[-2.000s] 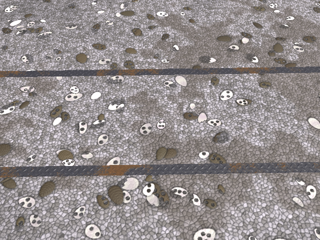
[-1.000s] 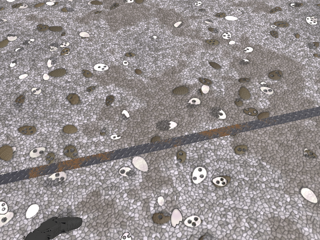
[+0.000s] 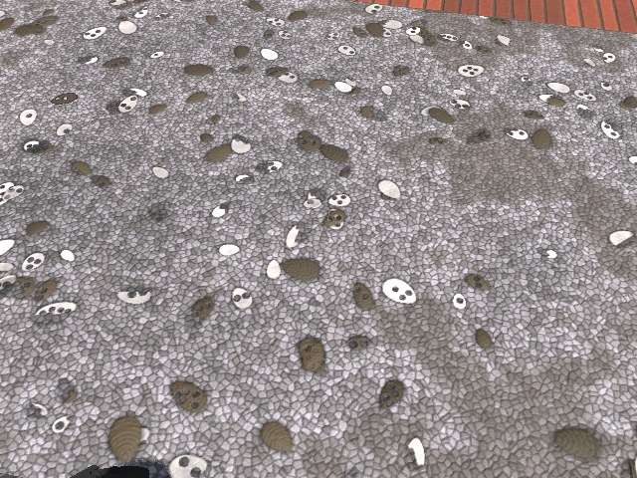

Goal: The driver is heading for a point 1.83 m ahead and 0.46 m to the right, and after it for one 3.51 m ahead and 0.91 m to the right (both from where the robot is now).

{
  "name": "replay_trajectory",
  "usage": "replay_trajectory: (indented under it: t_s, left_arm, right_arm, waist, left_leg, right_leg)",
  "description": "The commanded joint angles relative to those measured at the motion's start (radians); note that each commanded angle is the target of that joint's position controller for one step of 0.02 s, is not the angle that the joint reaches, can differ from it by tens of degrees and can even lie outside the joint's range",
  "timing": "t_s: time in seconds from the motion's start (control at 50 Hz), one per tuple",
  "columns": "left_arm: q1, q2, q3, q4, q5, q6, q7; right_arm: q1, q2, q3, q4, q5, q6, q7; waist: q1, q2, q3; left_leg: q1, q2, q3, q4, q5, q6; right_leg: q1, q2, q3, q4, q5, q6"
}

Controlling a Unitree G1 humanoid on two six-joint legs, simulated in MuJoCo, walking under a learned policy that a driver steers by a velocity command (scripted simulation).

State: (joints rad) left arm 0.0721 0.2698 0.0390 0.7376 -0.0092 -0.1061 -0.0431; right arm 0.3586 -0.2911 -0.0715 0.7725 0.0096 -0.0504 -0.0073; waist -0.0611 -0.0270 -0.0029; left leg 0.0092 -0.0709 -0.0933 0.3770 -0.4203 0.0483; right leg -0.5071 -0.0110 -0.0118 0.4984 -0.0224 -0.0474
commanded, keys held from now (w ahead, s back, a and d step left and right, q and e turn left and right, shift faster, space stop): w+e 0.66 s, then w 0.34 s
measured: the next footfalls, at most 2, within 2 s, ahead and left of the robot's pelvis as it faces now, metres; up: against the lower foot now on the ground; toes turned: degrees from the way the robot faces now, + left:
right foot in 0.02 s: +0.17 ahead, -0.11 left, +0.00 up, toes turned -1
left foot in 0.52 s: +0.47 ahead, +0.06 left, +0.00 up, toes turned -20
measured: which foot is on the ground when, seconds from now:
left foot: down 0.00-0.04, up 0.06-0.50, down 0.52-1.00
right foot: up 0.00-0.00, down 0.02-0.52, up 0.54-0.98, down 1.00-1.00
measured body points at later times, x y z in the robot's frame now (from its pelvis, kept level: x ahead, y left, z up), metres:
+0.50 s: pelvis +0.28 -0.02 +0.00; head +0.30 -0.04 +0.45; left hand +0.35 +0.26 -0.11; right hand +0.47 -0.30 -0.05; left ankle +0.44 +0.07 -0.72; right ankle +0.14 -0.11 -0.73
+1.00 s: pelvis +0.52 -0.12 +0.00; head +0.54 -0.14 +0.45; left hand +0.83 -0.04 -0.07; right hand +0.36 -0.37 -0.13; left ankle +0.44 +0.07 -0.73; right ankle +0.57 -0.28 -0.73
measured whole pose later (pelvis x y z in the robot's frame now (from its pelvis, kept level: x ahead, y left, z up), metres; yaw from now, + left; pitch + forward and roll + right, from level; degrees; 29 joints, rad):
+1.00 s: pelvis +0.52 -0.12 +0.00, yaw -27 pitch +2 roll +2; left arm 0.04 0.26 0.03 0.62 -0.01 -0.05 -0.04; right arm 0.41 -0.30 -0.07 0.88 0.03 -0.06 0.01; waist -0.10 -0.03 0.02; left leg 0.04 0.03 0.11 0.34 -0.41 -0.04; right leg -0.49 -0.03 -0.01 0.52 -0.08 -0.07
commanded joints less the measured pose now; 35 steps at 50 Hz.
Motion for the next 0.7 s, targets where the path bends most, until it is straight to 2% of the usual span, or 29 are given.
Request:
replay_trajectory:
  t_s: [0.02, 0.04, 0.06, 0.08, 0.1, 0.12, 0.14, 0.18, 0.2, 0.26, 0.34, 0.38, 0.42, 0.46, 0.48, 0.5, 0.52, 0.54, 0.56, 0.58, 0.6, 0.62, 0.64, 0.66, 0.7]
  left_arm:
    - [0.23, 0.199, 0.069, -0.005, 0.007, -0.014, 0.003]
    - [0.331, 0.292, 0.093, 0.006, 0.012, -0.007, 0.002]
    - [0.357, 0.233, 0.079, 0.023, -0.016, -0.002, -0.006]
    - [0.301, 0.18, 0.062, 0.008, -0.02, 0.003, -0.001]
    - [0.246, 0.161, 0.056, -0.013, -0.007, 0.011, 0.004]
    - [0.209, 0.146, 0.049, -0.021, 0.001, 0.017, 0.006]
    - [0.188, 0.129, 0.042, -0.03, 0.007, 0.017, 0.01]
    - [0.179, 0.129, 0.042, -0.038, 0.004, 0.02, 0.017]
    - [0.186, 0.139, 0.045, -0.037, 0.001, 0.019, 0.023]
    - [0.223, 0.174, 0.058, -0.025, -0.008, 0.023, 0.042]
    - [0.289, 0.174, 0.061, -0.002, -0.018, 0.041, 0.057]
    - [0.325, 0.172, 0.062, 0.008, -0.022, 0.051, 0.061]
    - [0.34, 0.168, 0.063, 0.01, -0.023, 0.061, 0.065]
    - [0.323, 0.175, 0.068, 0.003, -0.021, 0.068, 0.068]
    - [0.302, 0.168, 0.068, -0.004, -0.02, 0.071, 0.068]
    - [0.284, 0.142, 0.059, -0.018, -0.016, 0.069, 0.064]
    - [0.27, 0.089, 0.04, -0.043, 0.001, 0.064, 0.059]
    - [0.413, 0.024, 0.018, -0.066, -0.021, 0.054, 0.06]
    - [0.417, 0.118, 0.032, -0.048, -0.031, 0.052, 0.062]
    - [0.315, 0.173, 0.049, -0.056, -0.028, 0.057, 0.06]
    - [0.257, 0.167, 0.051, -0.068, -0.018, 0.061, 0.061]
    - [0.222, 0.156, 0.053, -0.082, -0.009, 0.062, 0.057]
    - [0.221, 0.14, 0.055, -0.088, -0.013, 0.066, 0.05]
    - [0.226, 0.119, 0.053, -0.092, -0.02, 0.072, 0.046]
    - [0.207, 0.079, 0.043, -0.105, -0.016, 0.078, 0.042]
  right_arm:
    - [-0.022, -0.126, -0.024, -0.06, -0.014, 0.0, -0.014]
    - [0.09, -0.064, -0.004, -0.084, -0.016, -0.017, -0.011]
    - [0.067, -0.071, 0.003, -0.086, -0.017, -0.036, -0.004]
    - [-0.025, -0.127, -0.008, -0.108, 0.009, -0.052, 0.007]
    - [-0.105, -0.127, -0.005, -0.125, 0.014, -0.063, 0.012]
    - [-0.147, -0.121, -0.007, -0.137, -0.005, -0.07, 0.011]
    - [-0.143, -0.119, -0.013, -0.139, -0.021, -0.069, 0.008]
    - [-0.116, -0.096, -0.012, -0.14, -0.028, -0.06, 0.005]
    - [-0.118, -0.087, -0.01, -0.141, -0.028, -0.054, 0.002]
    - [-0.211, -0.063, 0.0, -0.167, -0.027, -0.047, -0.006]
    - [-0.347, -0.038, 0.009, -0.193, -0.015, -0.059, 0.007]
    - [-0.4, -0.046, 0.008, -0.207, -0.007, -0.068, 0.016]
    - [-0.421, -0.063, 0.001, -0.215, -0.002, -0.077, 0.025]
    - [-0.39, -0.086, -0.01, -0.21, 0.002, -0.086, 0.027]
    - [-0.328, -0.1, -0.019, -0.194, 0.002, -0.09, 0.024]
    - [-0.229, -0.129, -0.034, -0.173, -0.007, -0.094, 0.016]
    - [-0.071, -0.185, -0.05, -0.161, -0.023, -0.093, 0.006]
    - [0.013, -0.252, -0.067, -0.124, -0.03, -0.077, 0.008]
    - [0.009, -0.168, -0.051, -0.129, -0.009, -0.069, 0.014]
    - [-0.032, -0.109, -0.035, -0.136, -0.008, -0.064, 0.01]
    - [-0.078, -0.094, -0.026, -0.136, -0.016, -0.059, 0.01]
    - [-0.109, -0.075, -0.02, -0.126, -0.019, -0.056, 0.011]
    - [-0.127, -0.063, -0.014, -0.12, -0.025, -0.057, 0.011]
    - [-0.135, -0.061, -0.014, -0.113, -0.024, -0.06, 0.012]
    - [-0.123, -0.074, -0.019, -0.087, -0.015, -0.069, 0.018]
  waist:
    - [0.153, 0.06, -0.195]
    - [0.123, -0.173, -0.322]
    - [0.139, -0.249, -0.332]
    - [0.15, -0.151, -0.191]
    - [0.144, -0.052, -0.101]
    - [0.12, 0.008, -0.028]
    - [0.089, -0.001, -0.017]
    - [0.059, -0.047, -0.026]
    - [0.056, -0.052, -0.026]
    - [0.078, -0.038, -0.004]
    - [0.13, -0.056, 0.005]
    - [0.147, -0.058, 0.007]
    - [0.144, -0.063, 0.006]
    - [0.115, -0.092, 0.003]
    - [0.077, -0.101, -0.017]
    - [0.026, -0.09, -0.084]
    - [-0.045, -0.002, -0.224]
    - [0.009, 0.321, -0.351]
    - [-0.002, 0.278, -0.295]
    - [-0.026, 0.171, -0.16]
    - [-0.012, 0.099, -0.08]
    - [0.006, 0.092, -0.022]
    - [0.03, 0.12, -0.002]
    - [0.041, 0.141, 0.007]
    - [0.049, 0.131, 0.017]
  left_leg:
    - [-0.093, 0.192, -0.003, 0.376, 0.81, 0.068]
    - [-0.47, 0.041, 0.071, 0.755, 0.402, -0.022]
    - [-0.689, -0.01, -0.008, 0.887, -0.12, -0.038]
    - [-0.794, 0.053, -0.046, 0.944, -0.074, -0.025]
    - [-0.791, 0.092, -0.025, 0.908, 0.004, -0.016]
    - [-0.771, 0.121, -0.008, 0.826, 0.055, -0.017]
    - [-0.712, 0.147, -0.01, 0.752, 0.098, -0.022]
    - [-0.65, 0.153, 0.006, 0.669, 0.122, -0.047]
    - [-0.644, 0.15, 0.018, 0.634, 0.135, -0.062]
    - [-0.645, 0.133, 0.03, 0.454, 0.283, -0.099]
    - [-0.556, 0.082, 0.033, 0.224, 0.476, -0.112]
    - [-0.533, 0.063, 0.027, 0.168, 0.486, -0.108]
    - [-0.513, 0.052, 0.01, 0.11, 0.445, -0.097]
    - [-0.453, 0.05, 0.005, 0.075, 0.372, -0.073]
    - [-0.363, 0.05, 0.018, 0.039, 0.37, -0.05]
    - [-0.193, 0.084, 0.009, 0.024, 0.38, -0.014]
    - [0.069, 0.249, -0.136, 0.06, 0.342, 0.056]
    - [0.387, 0.47, -0.556, 0.008, 0.182, 0.216]
    - [0.351, 0.498, -0.669, -0.041, -0.01, 0.214]
    - [0.23, 0.449, -0.521, -0.06, -0.002, 0.171]
    - [0.108, 0.405, -0.391, -0.08, 0.113, 0.146]
    - [0.015, 0.367, -0.305, -0.107, 0.21, 0.139]
    - [-0.051, 0.339, -0.23, -0.134, 0.267, 0.128]
    - [-0.091, 0.321, -0.177, -0.161, 0.293, 0.126]
    - [-0.133, 0.316, -0.117, -0.2, 0.352, 0.15]
  right_leg:
    - [0.402, -0.06, 0.088, 0.011, 0.037, -0.112]
    - [0.764, -0.269, 0.519, -0.033, -0.085, -0.277]
    - [0.86, -0.32, 0.804, -0.193, -0.292, -0.315]
    - [0.774, -0.308, 0.719, -0.213, -0.404, -0.267]
    - [0.639, -0.27, 0.605, -0.226, -0.364, -0.237]
    - [0.513, -0.233, 0.523, -0.247, -0.27, -0.226]
    - [0.442, -0.2, 0.471, -0.263, -0.176, -0.214]
    - [0.379, -0.161, 0.411, -0.287, -0.057, -0.22]
    - [0.355, -0.152, 0.384, -0.292, -0.009, -0.225]
    - [0.308, -0.123, 0.32, -0.3, 0.061, -0.211]
    - [0.282, -0.084, 0.296, -0.267, 0.018, -0.167]
    - [0.311, -0.097, 0.335, -0.234, -0.003, -0.162]
    - [0.368, -0.113, 0.393, -0.187, -0.027, -0.152]
    - [0.399, -0.128, 0.443, -0.133, -0.005, -0.136]
    - [0.391, -0.115, 0.445, -0.087, 0.031, -0.121]
    - [0.35, -0.069, 0.412, 0.022, 0.079, -0.091]
    - [0.224, -0.013, 0.333, 0.284, -0.035, -0.055]
    - [-0.123, 0.123, 0.197, 0.587, -0.522, 0.006]
    - [-0.256, 0.038, 0.203, 0.734, -0.562, 0.02]
    - [-0.289, 0.004, 0.192, 0.777, -0.468, 0.029]
    - [-0.265, -0.027, 0.159, 0.768, -0.393, 0.039]
    - [-0.25, -0.051, 0.152, 0.728, -0.346, 0.045]
    - [-0.212, -0.076, 0.146, 0.703, -0.319, 0.045]
    - [-0.187, -0.087, 0.132, 0.682, -0.304, 0.047]
    - [-0.178, -0.093, 0.119, 0.622, -0.283, 0.053]
Velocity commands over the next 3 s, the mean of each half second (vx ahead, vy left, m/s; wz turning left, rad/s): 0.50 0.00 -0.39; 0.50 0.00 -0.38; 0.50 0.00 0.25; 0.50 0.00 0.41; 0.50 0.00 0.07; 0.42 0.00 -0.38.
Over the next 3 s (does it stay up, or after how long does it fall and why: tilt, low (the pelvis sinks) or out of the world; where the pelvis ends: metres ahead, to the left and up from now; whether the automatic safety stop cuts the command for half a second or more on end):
stays up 1.56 -0.31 0.01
